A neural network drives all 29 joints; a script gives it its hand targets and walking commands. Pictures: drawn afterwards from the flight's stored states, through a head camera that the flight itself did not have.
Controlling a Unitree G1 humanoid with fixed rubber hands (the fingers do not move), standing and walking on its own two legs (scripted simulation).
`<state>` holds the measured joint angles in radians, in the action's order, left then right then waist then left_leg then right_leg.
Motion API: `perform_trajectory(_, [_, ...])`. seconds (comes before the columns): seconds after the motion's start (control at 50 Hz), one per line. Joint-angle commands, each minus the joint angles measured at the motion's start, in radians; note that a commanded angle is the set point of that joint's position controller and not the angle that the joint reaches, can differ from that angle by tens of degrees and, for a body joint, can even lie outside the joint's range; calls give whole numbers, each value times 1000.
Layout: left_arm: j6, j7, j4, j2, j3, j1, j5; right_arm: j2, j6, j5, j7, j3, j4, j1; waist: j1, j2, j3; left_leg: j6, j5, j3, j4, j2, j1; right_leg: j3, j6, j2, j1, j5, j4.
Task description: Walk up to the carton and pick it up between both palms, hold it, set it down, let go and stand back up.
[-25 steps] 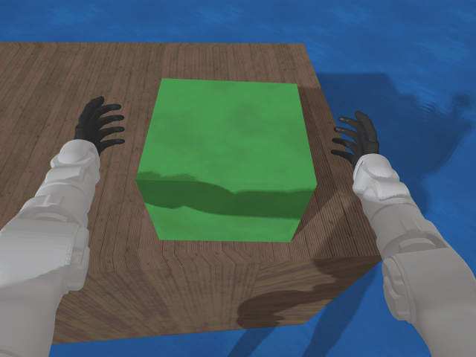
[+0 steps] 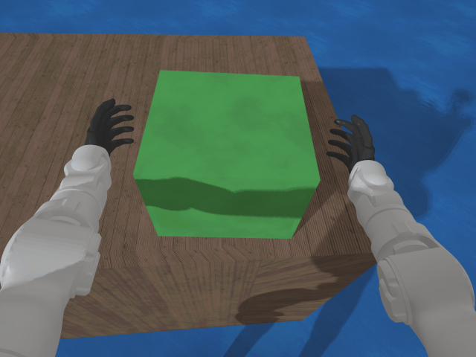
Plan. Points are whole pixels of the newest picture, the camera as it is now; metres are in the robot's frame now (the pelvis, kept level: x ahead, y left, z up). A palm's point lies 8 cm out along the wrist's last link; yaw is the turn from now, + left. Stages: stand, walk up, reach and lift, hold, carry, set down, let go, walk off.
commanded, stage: reach and lift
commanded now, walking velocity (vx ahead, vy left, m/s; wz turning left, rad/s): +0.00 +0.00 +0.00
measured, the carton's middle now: (227, 157) +0.45 +0.03 +0.05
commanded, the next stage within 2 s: none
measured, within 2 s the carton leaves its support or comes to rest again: leaves its support in 1.64 s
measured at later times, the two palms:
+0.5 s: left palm (117, 144) +0.44 +0.22 +0.08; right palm (336, 161) +0.43 -0.16 +0.07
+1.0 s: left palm (128, 143) +0.45 +0.21 +0.08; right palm (330, 157) +0.44 -0.15 +0.07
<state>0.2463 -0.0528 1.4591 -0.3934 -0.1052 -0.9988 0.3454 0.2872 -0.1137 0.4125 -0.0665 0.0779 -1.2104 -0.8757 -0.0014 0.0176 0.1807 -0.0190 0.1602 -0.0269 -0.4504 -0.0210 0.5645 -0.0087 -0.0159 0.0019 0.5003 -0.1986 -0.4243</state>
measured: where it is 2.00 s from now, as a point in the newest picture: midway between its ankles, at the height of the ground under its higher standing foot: outside the picture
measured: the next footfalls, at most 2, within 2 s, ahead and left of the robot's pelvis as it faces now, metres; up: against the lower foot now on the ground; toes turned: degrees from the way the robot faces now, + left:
none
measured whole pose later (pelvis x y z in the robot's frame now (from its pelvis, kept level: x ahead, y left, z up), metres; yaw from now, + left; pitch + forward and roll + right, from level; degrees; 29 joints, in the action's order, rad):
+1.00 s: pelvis +0.01 +0.00 +0.00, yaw +0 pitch +18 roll -1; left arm 0.23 0.03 1.44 -0.28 -0.11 -1.02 0.35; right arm 0.18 -0.12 0.29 -0.12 0.08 -1.21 -0.90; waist 0.00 0.02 0.21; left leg -0.02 0.18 -0.03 -0.49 -0.02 0.62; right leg -0.01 -0.02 0.00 0.54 -0.21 -0.45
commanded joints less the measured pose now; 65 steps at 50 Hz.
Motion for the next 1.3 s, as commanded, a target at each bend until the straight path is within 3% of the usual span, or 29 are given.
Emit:
perform_trajectory(0.0, [68, 22, -177, -18, -79, -534, 81, 9, -67, -23, 18, 45, 189, -565, 12, -46, 594, -21, -273, 54, -95, 8, -341, 68, -2, 20, 45, 144, -21])
perform_trajectory(0.04, [68, 29, -181, -19, -56, -528, 53, 12, -65, -45, 15, 24, 178, -548, 6, -53, 612, -26, -263, 53, -90, 4, -349, 69, 1, 20, 49, 138, -16])
perform_trajectory(0.12, [82, 41, -171, -28, -7, -515, 23, -8, -88, -97, -10, -14, 240, -552, 6, 2, 657, -16, -265, 60, -97, 14, -263, 52, -19, 15, -55, 240, -38])
perform_trajectory(0.22, [72, 61, -193, -36, 33, -556, -32, -6, -86, -132, -42, -64, 199, -553, -15, -33, 658, -24, -265, 67, -99, 18, -247, 49, -22, 15, -101, 254, -48])
perform_trajectory(0.24, [73, 66, -176, -17, 26, -549, -22, -10, -90, -132, -42, -52, 204, -566, -4, -28, 655, -29, -279, 68, -100, 16, -243, 54, -21, 17, -90, 248, -49])
perform_trajectory(0.28, [65, 73, -197, 6, 24, -553, -30, -15, -94, -124, -49, -66, 183, -560, -13, -55, 665, -43, -330, 66, -113, 13, -283, 60, -18, 22, -68, 288, -48])
perform_trajectory(0.32, [61, 75, -212, 11, 42, -538, -44, -24, -92, -117, -48, -40, 200, -551, 16, -58, 686, -50, -389, 67, -120, 13, -303, 55, -17, 26, -89, 313, -50])
perform_trajectory(0.36, [57, 75, -230, 23, 36, -539, -47, -22, -95, -111, -51, -47, 196, -552, 3, -75, 693, -56, -405, 64, -124, 11, -328, 60, -14, 26, -81, 324, -44])
perform_trajectory(0.48, [34, 74, -163, 31, 32, -558, -33, -26, -67, -108, -57, -52, 160, -582, -3, -42, 583, -44, -306, 58, -109, 8, -298, 61, -12, 24, -27, 209, -23])
perform_trajectory(0.66, [29, 88, -185, 63, 16, -569, -45, -37, -54, -114, -51, -79, 114, -582, -1, -68, 553, -49, -263, 50, -108, 2, -317, 65, 6, 21, 31, 118, -6])
perform_trajectory(0.72, [38, 93, -187, 61, 30, -572, -53, -53, -51, -120, -51, -71, 148, -581, 10, -36, 595, -42, -273, 53, -109, 2, -304, 64, 3, 23, 2, 150, -21])
perform_trajectory(0.74, [35, 94, -173, 62, 18, -589, -45, -48, -48, -129, -55, -97, 126, -597, -11, -49, 569, -43, -248, 54, -106, 5, -292, 62, 0, 19, 18, 141, -14])
perform_trajectory(0.84, [41, 101, -180, 81, 38, -571, -74, -57, -55, -131, -60, -81, 137, -604, 15, -54, 595, -52, -321, 53, -125, 4, -294, 61, 2, 20, -6, 202, -29])
perform_trajectory(0.86, [42, 100, -185, 90, 32, -572, -83, -64, -54, -124, -58, -84, 122, -576, 3, -75, 597, -55, -328, 52, -118, 5, -324, 66, 4, 21, 1, 198, -20])
perform_trajectory(0.94, [41, 84, -169, 89, 61, -545, -92, -93, -56, -148, -71, -84, 150, -572, 1, -32, 600, -46, -334, 60, -126, 12, -285, 53, -7, 16, -67, 254, -24])
perform_trajectory(0.98, [53, 81, -180, 94, 76, -537, -114, -104, -66, -152, -73, -78, 164, -565, 8, -37, 627, -47, -385, 62, -135, 16, -281, 50, -12, 17, -103, 328, -40])
perform_trajectory(1.0, [58, 82, -212, 112, 69, -543, -113, -99, -71, -147, -75, -94, 157, -560, -6, -60, 640, -59, -412, 56, -136, 15, -315, 54, -9, 20, -97, 338, -39])
perform_trajectory(1.02, [57, 83, -180, 106, 88, -534, -130, -99, -63, -154, -71, -88, 141, -569, 13, -58, 611, -58, -410, 59, -138, 14, -309, 53, -9, 20, -85, 315, -35])
perform_trajectory(1.04, [52, 84, -204, 112, 80, -549, -125, -96, -71, -162, -79, -110, 159, -570, -8, -67, 627, -61, -397, 55, -138, 16, -312, 56, -8, 23, -85, 310, -32])
perform_trajectory(1.14, [50, 84, -204, 127, 105, -540, -145, -117, -75, -191, -93, -125, 149, -562, -3, -65, 627, -62, -416, 60, -128, 17, -308, 58, -10, 25, -113, 343, -28])
perform_trajectory(1.2, [52, 82, -188, 145, 100, -558, -133, -120, -70, -197, -88, -145, 139, -581, -13, -56, 600, -64, -380, 56, -135, 14, -315, 70, -3, 29, -60, 263, -20])
perform_trajectory(1.22, [59, 85, -207, 142, 93, -572, -129, -127, -69, -191, -85, -132, 153, -586, -2, -63, 624, -61, -374, 56, -130, 13, -317, 65, -1, 27, -67, 256, -20])
perform_trajectory(1.28, [64, 81, -214, 168, 99, -550, -142, -141, -72, -204, -81, -139, 161, -578, 1, -75, 616, -68, -414, 51, -132, 16, -334, 63, 5, 26, -86, 301, -19])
